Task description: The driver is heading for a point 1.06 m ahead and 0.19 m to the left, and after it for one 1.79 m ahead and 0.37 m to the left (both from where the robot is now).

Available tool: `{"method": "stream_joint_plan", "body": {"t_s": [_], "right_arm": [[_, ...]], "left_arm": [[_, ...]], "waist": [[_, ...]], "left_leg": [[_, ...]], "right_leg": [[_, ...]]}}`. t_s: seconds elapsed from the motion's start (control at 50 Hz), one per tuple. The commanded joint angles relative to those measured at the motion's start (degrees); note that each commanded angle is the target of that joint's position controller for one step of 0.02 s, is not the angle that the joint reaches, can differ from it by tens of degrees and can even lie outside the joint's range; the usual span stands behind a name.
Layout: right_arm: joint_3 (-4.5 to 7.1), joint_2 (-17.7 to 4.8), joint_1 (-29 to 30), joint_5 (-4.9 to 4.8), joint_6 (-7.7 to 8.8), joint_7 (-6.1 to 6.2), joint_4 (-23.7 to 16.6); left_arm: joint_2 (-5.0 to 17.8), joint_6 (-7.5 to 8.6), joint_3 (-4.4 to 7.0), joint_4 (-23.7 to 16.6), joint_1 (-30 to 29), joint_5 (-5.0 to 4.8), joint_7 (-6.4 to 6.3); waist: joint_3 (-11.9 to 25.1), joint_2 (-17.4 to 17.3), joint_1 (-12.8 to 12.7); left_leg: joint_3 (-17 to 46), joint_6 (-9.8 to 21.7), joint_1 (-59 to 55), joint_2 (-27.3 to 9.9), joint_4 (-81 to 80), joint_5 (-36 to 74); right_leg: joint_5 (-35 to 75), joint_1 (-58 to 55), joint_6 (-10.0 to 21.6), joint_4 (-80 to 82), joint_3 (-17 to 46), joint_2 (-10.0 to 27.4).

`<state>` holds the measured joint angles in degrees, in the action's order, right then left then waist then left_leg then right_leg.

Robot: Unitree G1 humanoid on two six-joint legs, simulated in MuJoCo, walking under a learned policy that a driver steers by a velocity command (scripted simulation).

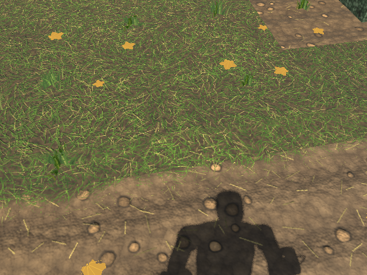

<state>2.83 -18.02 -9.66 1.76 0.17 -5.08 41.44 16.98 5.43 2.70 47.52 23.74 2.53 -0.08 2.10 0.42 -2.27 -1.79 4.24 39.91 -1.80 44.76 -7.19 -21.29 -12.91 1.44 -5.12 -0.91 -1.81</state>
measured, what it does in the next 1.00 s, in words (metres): walks ahead: left foot, then right foot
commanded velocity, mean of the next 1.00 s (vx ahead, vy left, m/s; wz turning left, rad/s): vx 0.95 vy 0.00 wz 0.13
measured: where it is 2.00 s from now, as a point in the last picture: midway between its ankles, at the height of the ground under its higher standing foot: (133, 131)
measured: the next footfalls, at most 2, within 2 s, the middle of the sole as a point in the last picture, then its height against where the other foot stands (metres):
left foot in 0.08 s outside the picture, level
right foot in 0.52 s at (169, 217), level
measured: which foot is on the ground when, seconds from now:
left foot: up 0.00-0.06, down 0.08-0.54, up 0.56-0.92, down 0.94-1.00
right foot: down 0.00-0.10, up 0.12-0.50, down 0.52-0.94, up 0.96-1.00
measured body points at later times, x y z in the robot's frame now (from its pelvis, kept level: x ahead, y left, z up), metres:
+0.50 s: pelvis +0.46 +0.12 -0.01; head +0.50 +0.14 +0.44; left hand +0.63 +0.41 -0.06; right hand +0.53 -0.18 -0.12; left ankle +0.20 +0.11 -0.72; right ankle +0.70 +0.08 -0.71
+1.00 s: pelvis +0.90 +0.28 +0.00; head +0.94 +0.30 +0.44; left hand +0.81 +0.56 -0.13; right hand +1.20 +0.12 -0.05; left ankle +0.97 +0.43 -0.72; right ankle +0.72 +0.13 -0.65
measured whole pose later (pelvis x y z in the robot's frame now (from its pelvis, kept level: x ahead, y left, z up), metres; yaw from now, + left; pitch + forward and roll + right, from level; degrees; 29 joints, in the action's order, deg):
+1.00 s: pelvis +0.90 +0.28 +0.00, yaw +6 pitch +3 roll +0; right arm -1.6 -14.7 0.9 3.8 5.7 0.5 34.6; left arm 17.5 3.3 4.3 50.0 26.9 -1.0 0.0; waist -1.5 1.1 -7.3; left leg -0.2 -0.9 28.0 -2.0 35.5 -9.7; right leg -28.0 10.1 4.0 -58.7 9.2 -5.6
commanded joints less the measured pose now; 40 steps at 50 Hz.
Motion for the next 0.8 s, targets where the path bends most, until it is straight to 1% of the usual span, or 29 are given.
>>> {"method": "stream_joint_plan", "body": {"t_s": [0.02, 0.04, 0.06, 0.08, 0.1, 0.12, 0.14, 0.16, 0.18, 0.2, 0.24, 0.28, 0.32, 0.36, 0.4, 0.44, 0.46, 0.48, 0.5, 0.52, 0.54, 0.56, 0.58, 0.6, 0.62, 0.66, 0.7, 0.74, 0.8], "right_arm": [[-0.33, -2.7, 7.7, -0.12, 0.89, 0.14, -6.9], [0.27, -3.9, 2.5, -0.28, 0.84, 0.61, -5.8], [1.30, -5.9, -8.2, -0.42, 1.06, 1.10, -3.2], [2.92, -9.3, -21.0, 0.12, 1.45, 1.76, 0.5], [5.20, -16.9, -23.7, 0.45, 1.39, 2.91, 1.5], [5.10, -17.8, -21.0, -0.66, 1.49, 2.76, 0.7], [5.20, -16.1, -18.8, -0.97, 1.52, 2.99, 1.1], [4.95, -14.2, -18.3, -1.22, 1.78, 3.51, 1.7], [4.41, -12.0, -15.9, -1.18, 1.91, 3.84, 1.8], [3.60, -10.1, -14.0, -1.23, 2.29, 4.12, 1.7], [2.67, -7.7, -12.4, -1.76, 3.13, 4.23, 1.1], [2.56, -8.1, -13.2, -2.07, 4.07, 4.22, 1.1], [2.75, -8.3, -14.3, -2.04, 4.30, 4.47, 1.3], [3.29, -9.0, -15.7, -2.35, 4.27, 4.49, 1.9], [3.37, -9.5, -16.8, -2.83, 4.65, 4.51, 2.9], [3.26, -9.3, -17.4, -2.96, 5.25, 4.93, 4.0], [3.44, -10.5, -17.5, -2.65, 5.55, 5.20, 4.7], [3.83, -12.7, -16.9, -1.57, 5.63, 5.31, 4.9], [4.12, -13.9, -14.9, -0.06, 5.41, 5.37, 5.0], [3.92, -12.8, -11.2, 1.05, 5.13, 5.56, 4.8], [2.15, -5.4, -9.7, 1.69, 5.53, 5.81, 3.5], [0.25, 0.9, -23.7, -3.16, 5.97, 4.23, 1.3], [-0.23, -4.0, -17.4, -0.53, 5.72, 4.92, 2.9], [-0.08, -5.7, -9.1, 0.41, 5.80, 4.44, 1.1], [-0.35, -5.9, -3.6, 1.39, 5.92, 4.32, -0.5], [-1.51, -3.6, 0.9, 3.10, 5.08, 3.73, -3.9], [-2.63, -2.1, 1.3, 3.41, 4.44, 3.37, -5.9], [-3.57, -2.6, 7.7, 2.71, 4.55, 2.79, -9.0], [-4.89, -0.8, 13.6, 0.74, 4.83, 1.84, -10.8]], "left_arm": [[9.2, 1.02, 1.79, -1.9, -2.7, 0.40, -0.31], [10.5, 0.64, 2.01, -1.6, -1.9, 0.61, -0.48], [12.1, -0.10, 2.45, -1.8, -2.5, 0.75, -0.78], [12.2, -0.27, 2.21, -2.9, -4.3, 0.30, -0.99], [5.1, 0.68, 0.03, -5.7, -3.1, -0.69, 0.19], [3.8, 2.25, -0.73, -8.6, -5.7, -0.20, 1.30], [6.6, 2.91, -0.45, -10.6, -13.3, 0.28, 1.19], [6.6, 3.46, -0.99, -11.1, -14.0, 0.16, 1.15], [5.4, 3.19, -1.46, -10.8, -14.4, 0.80, 1.00], [4.9, 2.20, -1.80, -11.3, -12.5, 1.51, 1.00], [4.3, -0.43, -2.17, -11.2, -11.5, 2.35, 1.35], [4.1, -1.64, -2.65, -14.3, -17.6, 2.19, 1.78], [3.5, -1.50, -3.20, -17.0, -24.5, 1.24, 2.32], [2.3, -1.10, -3.88, -18.2, -28.3, 0.41, 2.74], [2.0, -0.89, -4.02, -17.8, -28.1, -0.16, 2.62], [3.3, -0.33, -3.62, -17.8, -27.7, -0.11, 2.04], [4.5, -0.33, -3.00, -16.6, -24.8, 0.13, 1.55], [7.2, -0.27, -1.76, -14.6, -18.8, -0.36, 0.94], [9.9, -0.38, -0.37, -11.8, -8.4, -1.24, 0.01], [11.7, -0.79, 0.88, -7.9, 4.8, -1.55, -1.23], [15.2, -0.90, 1.87, -5.4, 14.9, -0.57, -2.30], [19.4, -0.75, 3.05, -4.9, 8.6, 0.53, -1.00], [11.7, -1.17, 2.57, -7.2, -0.1, -0.52, 0.28], [8.3, -0.89, 1.88, -7.0, -3.2, -1.44, 0.82], [6.3, -0.82, 1.55, -5.4, -2.3, -1.35, 1.21], [4.9, -0.39, 0.88, -1.5, 1.5, -1.42, 0.72], [6.5, 0.17, 1.32, 0.0, 2.8, -1.94, 0.37], [7.3, 0.39, 1.72, -0.6, 1.6, -1.90, 0.04], [8.7, 0.50, 2.74, -1.1, 0.7, -2.69, 0.85]], "waist": [[-8.4, 4.1, 1.2], [-3.2, 5.7, 3.6], [2.8, 6.5, 8.8], [9.1, 2.8, 15.3], [12.4, -11.6, 12.7], [15.7, -15.6, 9.5], [7.9, -8.5, 10.5], [4.1, -2.3, 8.6], [0.2, 2.9, 6.1], [-2.3, 1.7, 3.0], [-4.1, 0.3, 0.9], [-8.2, 0.1, 1.5], [-10.5, 0.1, 3.3], [-9.3, -2.3, 5.6], [-5.7, -2.8, 6.6], [-4.6, -3.3, 6.5], [-1.9, -3.4, 5.3], [2.1, -4.7, 2.4], [7.2, -5.8, -3.4], [10.9, -5.0, -10.9], [14.5, 6.0, -12.9], [20.9, 29.8, -0.7], [12.8, 12.2, -1.4], [7.0, 3.7, -1.2], [3.2, -3.2, -1.2], [-2.1, -0.8, 0.8], [-4.4, 1.8, 3.2], [-7.7, 1.2, 3.1], [-7.8, 1.9, 0.9]], "left_leg": [[-6.2, 4.8, -3.4, 1.9, -3.3, -5.4], [-8.8, 6.1, -11.1, 5.7, -1.6, -8.4], [-9.7, 7.1, -22.8, 9.1, -1.2, -12.0], [-5.0, 8.9, -40.9, 9.3, -6.2, -12.2], [21.6, 14.7, -55.4, -4.6, -15.0, -31.7], [53.8, 19.3, -60.3, -13.0, -29.0, -38.9], [51.1, 17.1, -58.1, -11.9, -30.3, -31.4], [43.5, 15.4, -50.9, -11.1, -29.7, -22.5], [36.0, 12.9, -42.1, -7.9, -30.2, -17.2], [31.2, 12.8, -35.5, -5.7, -30.0, -11.2], [26.9, 13.6, -28.5, -2.1, -32.8, -12.5], [24.5, 14.0, -22.5, -0.6, -36.2, -7.4], [22.7, 12.8, -20.2, 1.4, -38.0, 0.6], [21.5, 10.8, -22.0, 2.5, -36.6, 12.1], [20.7, 9.1, -27.7, 1.0, -36.8, 23.0], [20.4, 7.3, -33.7, -0.8, -33.8, 33.7], [19.6, 6.2, -38.7, -1.2, -30.8, 41.8], [19.0, 5.0, -42.9, -2.3, -23.8, 50.8], [17.7, 4.0, -43.5, -2.8, -11.8, 56.8], [14.7, 3.3, -37.8, -0.8, 4.2, 52.6], [11.1, 2.8, -25.5, 4.3, 30.4, 17.9], [12.6, -0.2, -5.4, 15.1, 45.1, -20.4], [10.9, 1.9, 0.6, 7.4, 43.5, -14.5], [9.9, 1.4, 0.5, 4.6, 40.0, -9.7], [8.8, 1.2, -1.0, 2.9, 35.6, -8.8], [8.1, -0.9, -1.5, 0.7, 29.1, -11.3], [7.7, -2.8, 0.3, -1.4, 22.1, -14.2], [5.6, -4.8, -1.5, -2.7, 10.4, -9.5], [0.9, -5.9, -18.6, 0.2, -5.8, 6.5]], "right_leg": [[49.1, 7.4, 5.9, -4.6, -4.8, 15.7], [70.4, 6.5, 5.4, -14.6, -6.8, 15.9], [81.1, 9.4, 4.9, -29.7, -8.1, 15.7], [73.7, 20.3, 3.5, -48.9, -8.3, 13.7], [31.4, 41.4, 0.6, -72.9, -7.2, 4.7], [-1.9, 56.3, 0.3, -83.4, 2.9, -3.6], [3.1, 63.5, 1.4, -85.1, 7.8, 0.3], [7.0, 61.7, 1.4, -80.5, 7.5, 3.7], [7.5, 57.8, 1.2, -74.8, 6.6, 6.1], [6.6, 54.6, 0.2, -71.6, 6.2, 7.1], [3.9, 52.9, -1.9, -67.6, 5.2, 8.5], [5.7, 53.7, -3.4, -59.3, 2.1, 8.8], [14.0, 52.3, -4.7, -48.5, -0.2, 7.4], [22.6, 47.6, -4.4, -37.4, -1.0, 5.2], [29.8, 43.1, -2.9, -31.7, -1.8, 3.3], [30.9, 37.8, -0.8, -25.7, -1.4, 2.5], [29.1, 34.2, 0.2, -24.3, -2.1, 0.7], [24.0, 29.1, 1.3, -25.1, -2.5, -1.1], [19.2, 20.4, 2.5, -26.1, -2.8, -1.7], [15.0, 9.1, 3.5, -26.8, -2.4, 0.9], [0.3, -1.4, 5.0, -30.5, 10.5, 10.6], [-6.4, -12.2, 16.0, -14.0, 53.5, 23.7], [-13.8, -5.8, 16.7, -10.9, 53.4, 20.2], [-9.2, 2.5, 16.3, -11.1, 44.1, 17.5], [-3.0, 9.3, 14.7, -10.6, 37.8, 14.9], [5.2, 18.1, 14.4, -9.6, 31.7, 10.6], [5.9, 21.8, 15.8, -7.2, 30.6, 9.8], [9.0, 28.5, 15.9, -2.9, 27.2, 8.7], [18.5, 38.2, 12.5, 0.6, 21.0, 4.8]]}}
